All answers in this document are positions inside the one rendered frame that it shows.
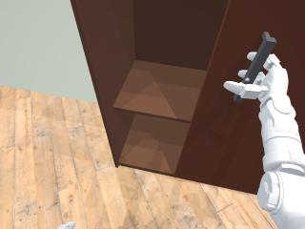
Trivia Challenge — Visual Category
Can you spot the wardrobe door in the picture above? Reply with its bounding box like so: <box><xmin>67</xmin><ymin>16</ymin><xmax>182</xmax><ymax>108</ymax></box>
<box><xmin>173</xmin><ymin>0</ymin><xmax>305</xmax><ymax>195</ymax></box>

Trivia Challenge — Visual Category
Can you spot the robot right hand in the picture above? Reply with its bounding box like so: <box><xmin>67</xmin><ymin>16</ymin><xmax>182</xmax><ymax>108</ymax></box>
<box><xmin>223</xmin><ymin>52</ymin><xmax>289</xmax><ymax>102</ymax></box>

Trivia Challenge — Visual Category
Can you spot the right robot upper arm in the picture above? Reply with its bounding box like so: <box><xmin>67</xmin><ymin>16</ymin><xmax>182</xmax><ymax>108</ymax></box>
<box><xmin>256</xmin><ymin>170</ymin><xmax>305</xmax><ymax>229</ymax></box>

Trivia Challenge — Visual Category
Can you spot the handle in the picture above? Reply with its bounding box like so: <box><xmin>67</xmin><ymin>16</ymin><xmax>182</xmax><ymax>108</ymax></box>
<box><xmin>234</xmin><ymin>31</ymin><xmax>276</xmax><ymax>103</ymax></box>

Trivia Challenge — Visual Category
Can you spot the right robot forearm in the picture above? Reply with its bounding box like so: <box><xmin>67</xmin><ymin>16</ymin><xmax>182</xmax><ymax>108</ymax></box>
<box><xmin>258</xmin><ymin>93</ymin><xmax>305</xmax><ymax>177</ymax></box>

